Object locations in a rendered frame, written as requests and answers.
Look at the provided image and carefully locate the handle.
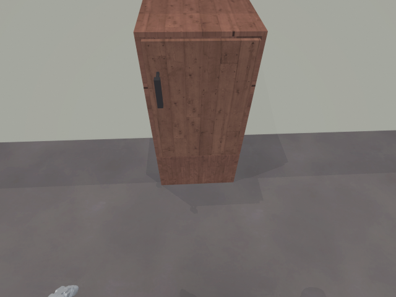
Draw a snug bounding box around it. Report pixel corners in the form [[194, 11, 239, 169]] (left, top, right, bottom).
[[153, 72, 163, 108]]

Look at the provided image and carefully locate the cupboard door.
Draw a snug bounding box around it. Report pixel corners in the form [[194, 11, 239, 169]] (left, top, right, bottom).
[[141, 38, 261, 157]]

